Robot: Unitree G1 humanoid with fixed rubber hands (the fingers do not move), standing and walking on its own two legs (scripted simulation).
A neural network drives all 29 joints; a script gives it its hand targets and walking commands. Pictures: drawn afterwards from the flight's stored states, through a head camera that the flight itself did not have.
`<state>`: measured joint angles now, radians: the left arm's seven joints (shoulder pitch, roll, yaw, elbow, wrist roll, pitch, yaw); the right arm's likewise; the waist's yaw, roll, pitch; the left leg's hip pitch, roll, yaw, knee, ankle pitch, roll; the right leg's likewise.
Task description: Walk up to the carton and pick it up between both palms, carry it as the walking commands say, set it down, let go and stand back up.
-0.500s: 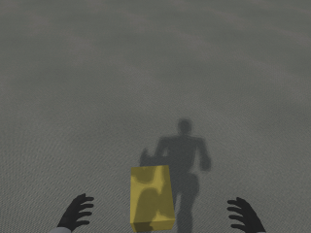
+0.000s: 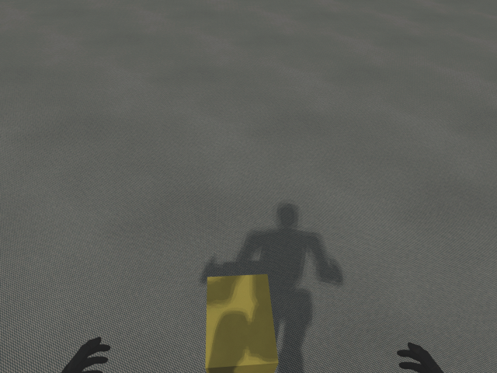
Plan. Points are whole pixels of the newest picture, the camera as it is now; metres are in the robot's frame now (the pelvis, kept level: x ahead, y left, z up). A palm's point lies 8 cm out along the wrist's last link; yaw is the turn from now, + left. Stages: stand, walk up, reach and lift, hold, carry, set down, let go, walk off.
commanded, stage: stand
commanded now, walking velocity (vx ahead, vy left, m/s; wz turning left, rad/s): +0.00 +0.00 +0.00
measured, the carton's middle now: (239, 328) +0.41 +0.02 -0.66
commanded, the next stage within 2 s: none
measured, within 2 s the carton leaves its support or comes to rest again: neither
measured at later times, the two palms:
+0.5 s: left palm out of the picture +0.10 +0.30 -0.10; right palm out of the picture +0.10 -0.29 -0.09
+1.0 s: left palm out of the picture +0.07 +0.31 -0.10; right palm out of the picture +0.07 -0.30 -0.09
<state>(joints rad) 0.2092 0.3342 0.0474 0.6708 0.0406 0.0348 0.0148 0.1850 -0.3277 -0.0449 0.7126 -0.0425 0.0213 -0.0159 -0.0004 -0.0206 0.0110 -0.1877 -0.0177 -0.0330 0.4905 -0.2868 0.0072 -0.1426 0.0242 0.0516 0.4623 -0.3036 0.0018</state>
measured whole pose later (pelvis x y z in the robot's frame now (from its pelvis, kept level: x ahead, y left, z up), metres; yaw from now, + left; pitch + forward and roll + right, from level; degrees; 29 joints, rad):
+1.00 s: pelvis -0.02 +0.01 +0.01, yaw -1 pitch -2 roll +0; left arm 0.17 0.38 0.00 0.98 0.03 -0.01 0.02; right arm 0.14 -0.38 -0.01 1.00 -0.02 -0.01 -0.02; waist 0.00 -0.01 0.02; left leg -0.13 -0.02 -0.02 0.37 -0.21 0.02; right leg -0.09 0.01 0.06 0.35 -0.22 0.01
